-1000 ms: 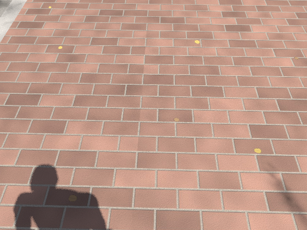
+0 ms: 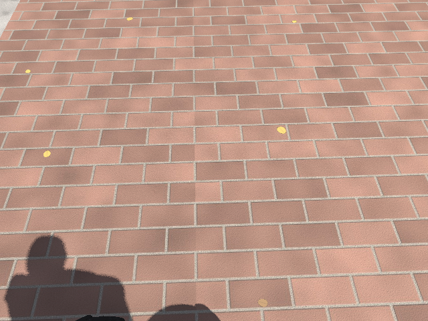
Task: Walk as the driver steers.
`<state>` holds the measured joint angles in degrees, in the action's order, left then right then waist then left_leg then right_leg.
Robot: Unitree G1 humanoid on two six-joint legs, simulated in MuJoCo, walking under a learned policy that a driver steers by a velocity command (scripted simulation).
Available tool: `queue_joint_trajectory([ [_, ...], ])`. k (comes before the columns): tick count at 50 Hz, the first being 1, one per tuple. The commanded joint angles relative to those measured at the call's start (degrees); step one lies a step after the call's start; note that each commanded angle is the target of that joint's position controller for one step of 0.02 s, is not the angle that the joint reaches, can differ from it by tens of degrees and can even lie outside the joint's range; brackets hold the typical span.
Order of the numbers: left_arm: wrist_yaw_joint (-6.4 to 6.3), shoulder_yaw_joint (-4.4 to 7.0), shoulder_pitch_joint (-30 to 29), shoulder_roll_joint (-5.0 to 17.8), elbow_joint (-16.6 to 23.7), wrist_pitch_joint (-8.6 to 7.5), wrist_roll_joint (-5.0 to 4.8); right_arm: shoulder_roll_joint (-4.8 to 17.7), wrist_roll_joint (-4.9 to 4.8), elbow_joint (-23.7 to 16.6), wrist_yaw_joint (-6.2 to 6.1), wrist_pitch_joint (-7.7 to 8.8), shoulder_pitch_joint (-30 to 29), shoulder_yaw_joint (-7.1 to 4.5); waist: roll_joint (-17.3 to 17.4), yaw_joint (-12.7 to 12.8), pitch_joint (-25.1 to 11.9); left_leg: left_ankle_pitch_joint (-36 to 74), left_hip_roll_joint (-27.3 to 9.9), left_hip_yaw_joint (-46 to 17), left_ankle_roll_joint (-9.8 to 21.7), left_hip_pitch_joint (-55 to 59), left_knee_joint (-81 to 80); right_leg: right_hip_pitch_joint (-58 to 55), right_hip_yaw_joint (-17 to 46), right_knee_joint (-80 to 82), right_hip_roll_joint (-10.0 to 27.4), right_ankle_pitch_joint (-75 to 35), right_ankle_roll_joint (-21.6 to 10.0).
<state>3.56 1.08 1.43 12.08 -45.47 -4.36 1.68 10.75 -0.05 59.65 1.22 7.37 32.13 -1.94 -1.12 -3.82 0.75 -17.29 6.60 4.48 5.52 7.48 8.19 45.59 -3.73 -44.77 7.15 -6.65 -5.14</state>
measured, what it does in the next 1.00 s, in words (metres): walks ahead, turning left: right foot, then left foot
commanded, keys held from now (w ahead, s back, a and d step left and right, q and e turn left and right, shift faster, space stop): w+shift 0.26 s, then w+q+shift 0.02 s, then q+shift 0.46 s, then shift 0.20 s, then w+shift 0.06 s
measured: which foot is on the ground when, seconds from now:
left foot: down 0.00-0.16, up 0.18-0.54, down 0.56-1.00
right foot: up 0.00-0.12, down 0.14-0.52, up 0.54-1.00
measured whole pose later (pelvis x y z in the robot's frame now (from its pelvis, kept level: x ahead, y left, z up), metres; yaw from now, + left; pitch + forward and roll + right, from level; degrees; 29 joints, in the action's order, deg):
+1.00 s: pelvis +0.69 +0.01 +0.00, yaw +26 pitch +3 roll -1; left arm -2.6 2.6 7.5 16.3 -38.0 -1.3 0.3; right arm 16.2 -0.4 35.8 -3.5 -2.5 11.4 -2.9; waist -2.1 -1.2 -0.4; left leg -9.4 13.0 -15.4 6.2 -18.2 27.9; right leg 36.7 7.7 -52.7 0.2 10.4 5.0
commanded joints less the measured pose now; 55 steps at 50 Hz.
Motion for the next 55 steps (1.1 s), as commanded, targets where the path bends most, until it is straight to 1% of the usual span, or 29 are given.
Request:
queue_joint_trajectory([
  [1,0.08,-0.51,-7.3,1.9,4.6,-0.57,-0.83,8.4,-0.29,-3.2,-0.78,1.52,-1.0,-0.74,2.5,2.0,9.3,38.7,-14.7,-3.9,3.2,-11.7,-9.7,-13.1,-3.9,10.5,-3.9,-5.8,-1.4],
  [4,-1.09,0.50,-3.9,5.2,4.1,-0.59,-0.53,11.6,1.08,-2.5,-1.88,0.37,0.2,-0.98,6.7,4.6,2.6,72.8,-16.7,-2.2,1.4,2.8,3.7,-18.1,-6.4,13.1,-10.6,4.6,-3.4],
  [6,-2.58,2.39,14.3,9.2,-0.9,-0.57,-0.67,14.2,2.65,-2.3,-3.02,-1.41,-2.1,-1.77,9.1,13.4,-7.3,77.5,-18.1,-1.9,1.4,2.8,27.2,-35.3,-4.1,14.6,-12.4,12.2,-5.5],
  [7,-3.60,3.66,25.2,11.7,-4.1,-0.38,0.17,13.7,2.72,-3.2,-3.04,-1.75,-4.9,-1.86,8.2,18.5,-11.9,65.6,-16.3,-1.2,1.9,-6.9,43.7,-49.2,-0.3,14.7,-8.2,16.7,-7.0],
  [8,-4.42,5.09,30.7,16.6,-4.9,-0.19,1.82,5.9,1.72,-5.6,-1.90,-1.25,-3.4,-0.34,-3.6,15.9,-17.5,24.3,-9.0,-1.3,1.8,-26.6,66.8,-64.7,19.4,13.2,7.1,32.5,-10.3],
  [9,-3.13,5.46,28.2,16.0,-5.2,-0.16,1.65,4.1,-1.67,-6.8,-0.80,-0.02,1.6,0.01,-14.5,10.5,-23.3,-8.5,-1.0,-9.0,1.2,-44.6,81.0,-73.4,51.4,25.8,16.0,41.7,-16.7],
  [10,-2.42,5.05,22.3,11.9,-5.2,-0.49,0.70,8.1,-1.06,-8.6,-1.50,0.18,-6.8,-0.55,-5.5,9.9,-13.0,-1.6,-6.5,-10.4,3.0,-50.8,79.3,-66.2,44.3,29.5,12.2,41.4,-13.8],
  [12,-2.05,3.57,17.8,5.5,-6.2,-1.55,0.76,6.8,0.07,-10.2,-0.99,0.06,-13.6,-0.25,4.5,6.4,-2.4,3.5,-10.5,-9.9,2.9,-47.7,71.9,-48.3,29.6,32.6,8.4,29.6,-10.7],
  [14,-2.70,2.45,17.7,3.3,-7.9,-2.42,0.45,3.4,1.85,-10.5,0.50,-1.97,-11.5,0.51,2.0,1.8,0.5,3.5,-12.5,-10.4,1.5,-43.4,67.6,-38.0,20.9,35.6,5.1,27.5,-7.7],
  [17,-2.55,2.11,18.6,4.9,-9.3,-4.51,-0.85,3.4,1.99,-12.5,0.84,-3.49,-16.3,0.77,2.0,0.3,7.2,6.1,-12.2,-7.2,-1.2,-44.0,59.8,-30.8,6.5,36.9,3.1,-11.0,-5.1],
  [20,-2.45,1.38,16.6,4.5,-8.9,-5.31,-1.69,2.5,1.43,-14.9,1.54,-2.68,-22.3,1.58,-0.5,0.7,7.2,21.9,-8.3,1.1,-1.5,-35.2,38.6,-26.5,-6.8,34.5,-4.0,-25.1,-0.4],
  [21,-4.35,1.38,15.2,6.1,-7.2,-5.02,-1.90,2.9,-2.95,-15.1,0.89,-1.16,-25.1,1.09,-2.2,3.1,3.6,26.8,-7.4,0.1,-1.9,-33.9,35.0,-29.0,-5.9,31.5,-4.0,-24.8,1.6],
  [22,-5.59,1.55,16.8,8.6,-6.9,-4.78,-2.03,4.0,-3.11,-16.3,1.23,-0.56,-26.6,0.94,-2.4,3.3,1.4,31.0,-5.5,2.0,-2.2,-33.0,30.5,-32.7,-6.2,29.2,-3.4,-28.2,2.6],
  [24,-7.38,2.04,18.1,12.0,-6.2,-3.71,-2.24,6.9,-1.47,-17.4,2.29,-0.55,-26.0,-0.42,-5.0,2.5,-2.6,33.6,-2.2,3.8,-2.0,-28.6,26.0,-37.8,-6.6,22.0,-1.9,-33.3,4.9],
  [26,-8.40,2.63,14.4,13.8,-3.8,-2.18,-2.09,12.1,-0.58,-15.3,2.83,-1.56,-14.2,-2.98,-7.6,-3.7,-8.7,29.0,0.3,3.1,-0.2,-15.7,26.6,-37.2,-5.7,7.0,-0.4,-38.0,6.5],
  [27,-8.16,2.80,9.9,14.1,-2.0,-1.64,-1.85,14.7,-0.51,-12.7,2.32,-2.29,-3.5,-4.45,-5.4,-9.6,-11.3,31.2,-1.9,-1.7,2.2,-5.9,23.8,-32.2,-5.2,-8.6,-1.5,-30.4,7.3],
  [28,-6.56,1.69,9.3,9.1,-1.0,-1.63,-0.82,15.1,-0.90,-11.1,1.17,-3.01,-1.4,-4.15,9.0,-7.8,-8.8,45.5,-8.4,-9.7,4.4,-1.6,20.2,-23.3,-5.4,-30.7,-10.2,25.0,8.5],
  [29,-4.76,-0.01,20.1,2.3,0.8,-2.26,0.03,16.4,2.74,-15.0,0.84,-2.49,-8.7,-3.01,21.4,3.0,-11.7,73.8,-17.1,-32.1,13.5,5.1,26.9,-7.9,4.2,-49.9,-15.9,46.8,9.5],
  [30,-3.58,-0.20,26.3,5.3,2.2,-2.96,-1.43,18.4,4.60,-18.9,0.68,-2.68,-12.2,-4.04,17.2,2.7,-25.7,57.7,-25.8,-47.6,21.5,11.7,17.3,-4.6,14.4,-55.3,-14.8,42.5,8.0],
  [31,-3.50,0.74,21.8,10.2,3.5,-2.86,-1.79,16.6,2.65,-23.1,0.62,-3.29,-18.5,-4.30,4.6,2.8,-22.4,36.3,-23.4,-47.2,20.6,5.6,13.5,-3.4,14.7,-50.9,-12.2,37.2,6.1],
  [32,-4.11,1.65,16.3,11.7,4.7,-1.99,-1.29,14.5,-0.09,-23.9,0.55,-3.77,-22.2,-3.76,-5.1,4.7,-13.8,21.9,-19.5,-43.1,17.1,-5.2,10.2,-2.9,13.4,-44.9,-10.1,33.5,6.2],
  [33,-4.88,1.96,14.1,11.7,5.5,-0.82,-0.62,13.4,-0.92,-24.5,0.45,-3.94,-23.5,-3.15,-7.3,6.2,-10.3,18.0,-17.5,-41.7,15.0,-13.2,8.1,-4.9,13.3,-40.4,-8.9,31.8,6.7],
  [36,-6.01,2.32,11.3,9.9,8.2,1.25,-0.04,12.7,-0.79,-25.1,-0.76,-4.95,-22.8,-3.34,-2.2,6.8,-5.6,28.6,-10.0,-32.6,10.9,-24.7,9.0,-10.1,12.6,-26.8,-7.9,29.9,8.4],
  [39,-6.87,1.88,8.4,7.3,10.0,1.84,-0.27,14.6,-1.01,-24.9,-3.10,-6.49,-19.6,-4.05,0.9,5.4,-10.4,41.2,-8.5,-28.4,7.5,-21.5,13.6,-9.4,11.2,-18.0,-9.4,23.8,10.3],
  [42,-7.32,2.07,5.6,7.7,11.2,2.77,-1.00,13.8,-1.35,-25.6,-4.79,-8.53,-18.7,-3.70,4.7,3.8,-12.7,34.7,-8.7,-28.7,3.1,-17.7,15.4,-7.0,11.8,-15.1,-8.3,18.7,11.2],
  [45,-7.20,2.35,2.3,8.3,12.6,2.93,-1.11,13.1,-0.59,-26.6,-5.40,-9.59,-19.1,-3.15,6.9,2.3,-9.9,23.8,-9.3,-31.2,1.9,-16.8,14.9,-4.8,12.3,-13.5,-7.3,17.6,11.0],
  [47,-6.91,2.43,1.0,8.5,13.2,2.58,-1.02,12.6,-0.02,-27.1,-5.50,-9.87,-19.5,-2.88,7.4,1.6,-8.1,20.9,-10.2,-32.8,2.6,-15.9,15.0,-4.2,12.4,-12.0,-6.6,18.0,10.6],
  [50,-5.28,2.17,1.0,7.9,13.3,1.05,-1.71,12.4,-0.37,-27.2,-4.15,-8.76,-18.3,-2.46,9.3,0.0,-6.1,-10.9,-11.5,-38.0,6.6,-16.4,9.2,-5.9,11.1,-4.0,-5.3,16.1,9.5],
  [55,-3.70,2.61,1.3,9.6,12.7,-2.40,-3.08,13.9,-0.16,-26.6,-1.42,-5.69,-16.8,-2.38,9.4,-2.2,-1.5,-14.8,-14.4,-37.6,9.1,-16.9,7.1,-14.4,7.3,8.8,-5.7,21.2,5.3],
])
Next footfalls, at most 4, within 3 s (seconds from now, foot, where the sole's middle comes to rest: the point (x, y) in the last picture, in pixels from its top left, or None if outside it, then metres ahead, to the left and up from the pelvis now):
0.14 right None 0.35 -0.08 -0.77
0.56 left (190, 250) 0.73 0.07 -0.77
1.20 right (233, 210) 0.88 -0.10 -0.77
1.60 left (154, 151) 1.19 0.20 -0.77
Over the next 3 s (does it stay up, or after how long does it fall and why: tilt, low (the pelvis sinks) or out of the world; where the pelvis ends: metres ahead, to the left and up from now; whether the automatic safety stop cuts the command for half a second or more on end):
stays up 2.34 0.03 -0.02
